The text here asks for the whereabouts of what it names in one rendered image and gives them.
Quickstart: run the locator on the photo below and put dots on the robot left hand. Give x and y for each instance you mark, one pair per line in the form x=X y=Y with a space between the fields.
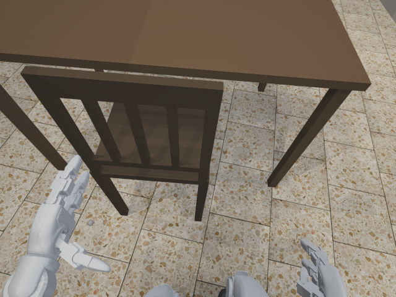
x=57 y=213

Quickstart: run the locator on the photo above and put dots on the robot right thigh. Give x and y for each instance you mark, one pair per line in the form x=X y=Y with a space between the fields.
x=244 y=286

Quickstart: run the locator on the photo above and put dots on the left robot forearm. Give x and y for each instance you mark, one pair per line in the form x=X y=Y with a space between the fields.
x=34 y=277

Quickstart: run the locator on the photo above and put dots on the chair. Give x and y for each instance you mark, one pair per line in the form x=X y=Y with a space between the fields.
x=159 y=128

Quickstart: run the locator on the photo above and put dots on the robot right hand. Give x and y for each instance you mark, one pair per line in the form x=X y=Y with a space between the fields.
x=326 y=280

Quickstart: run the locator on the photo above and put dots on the table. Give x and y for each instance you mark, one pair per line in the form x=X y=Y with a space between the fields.
x=287 y=42

